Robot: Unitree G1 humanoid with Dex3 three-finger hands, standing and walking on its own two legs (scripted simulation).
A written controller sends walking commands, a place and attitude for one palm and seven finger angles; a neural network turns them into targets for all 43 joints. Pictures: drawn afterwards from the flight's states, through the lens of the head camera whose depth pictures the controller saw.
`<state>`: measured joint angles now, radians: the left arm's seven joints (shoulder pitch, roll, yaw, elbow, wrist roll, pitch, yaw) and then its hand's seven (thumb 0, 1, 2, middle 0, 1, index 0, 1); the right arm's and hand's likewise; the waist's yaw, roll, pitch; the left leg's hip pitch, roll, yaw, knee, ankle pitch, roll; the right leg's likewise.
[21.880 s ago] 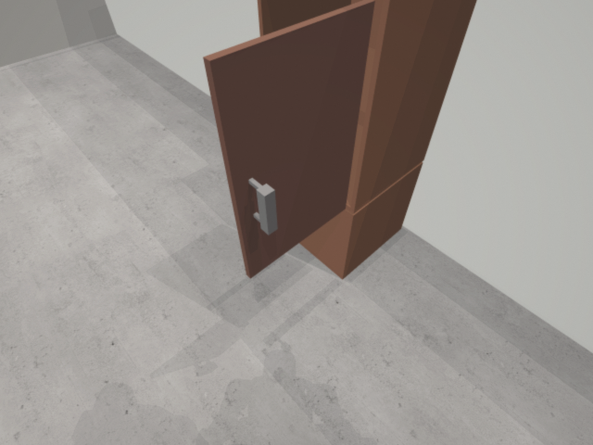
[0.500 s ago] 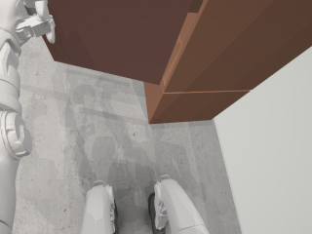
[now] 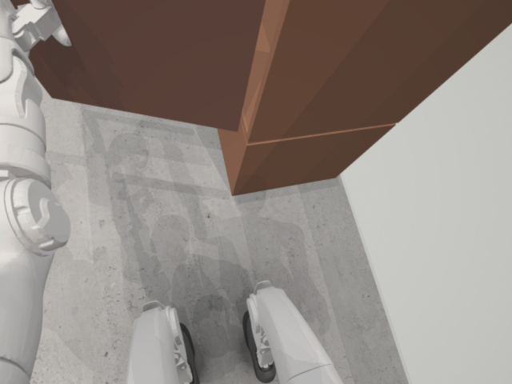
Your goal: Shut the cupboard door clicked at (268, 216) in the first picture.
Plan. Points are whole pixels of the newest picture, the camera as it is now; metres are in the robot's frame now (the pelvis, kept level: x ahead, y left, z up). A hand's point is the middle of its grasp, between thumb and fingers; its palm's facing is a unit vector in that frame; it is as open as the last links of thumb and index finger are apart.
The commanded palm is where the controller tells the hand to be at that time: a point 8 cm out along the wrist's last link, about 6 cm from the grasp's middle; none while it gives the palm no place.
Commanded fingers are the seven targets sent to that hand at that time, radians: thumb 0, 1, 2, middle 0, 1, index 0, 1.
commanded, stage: pull the fist back off the door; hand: left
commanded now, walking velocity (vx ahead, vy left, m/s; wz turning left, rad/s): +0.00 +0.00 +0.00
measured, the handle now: out of the picture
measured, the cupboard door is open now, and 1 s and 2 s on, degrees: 70 70 70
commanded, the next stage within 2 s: draw the hand back to the body in 0.66 s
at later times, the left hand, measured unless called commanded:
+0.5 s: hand (47, 74) +0.52 +0.17 +0.08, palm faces +0.06 -1.00 -0.02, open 3.1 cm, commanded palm +0.49 +0.20 +0.09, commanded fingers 0.00 0.90 0.90 -1.30 -1.50 -1.30 -1.50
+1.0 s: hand (22, 99) +0.46 +0.18 +0.12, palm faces +0.06 -1.00 -0.05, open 3.1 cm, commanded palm +0.42 +0.23 +0.14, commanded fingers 0.00 0.90 0.90 -1.30 -1.50 -1.30 -1.50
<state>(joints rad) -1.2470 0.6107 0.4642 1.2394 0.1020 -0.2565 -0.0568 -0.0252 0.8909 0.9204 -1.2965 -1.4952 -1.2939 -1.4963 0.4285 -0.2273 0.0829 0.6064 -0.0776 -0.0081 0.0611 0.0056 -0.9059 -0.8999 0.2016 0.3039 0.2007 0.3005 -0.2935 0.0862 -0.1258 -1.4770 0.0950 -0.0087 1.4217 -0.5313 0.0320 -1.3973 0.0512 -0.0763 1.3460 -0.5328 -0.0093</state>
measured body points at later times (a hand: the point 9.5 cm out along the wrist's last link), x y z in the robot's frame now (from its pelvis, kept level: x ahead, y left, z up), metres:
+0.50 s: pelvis +0.02 -0.01 +0.04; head +0.17 +0.02 +0.46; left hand +0.52 +0.22 +0.08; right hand +0.07 -0.29 -0.07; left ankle +0.05 +0.10 -0.58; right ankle +0.04 -0.12 -0.58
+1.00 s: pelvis +0.02 -0.01 +0.06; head +0.14 +0.00 +0.50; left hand +0.46 +0.23 +0.12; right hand +0.08 -0.25 -0.06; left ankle +0.05 +0.11 -0.58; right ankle +0.04 -0.12 -0.58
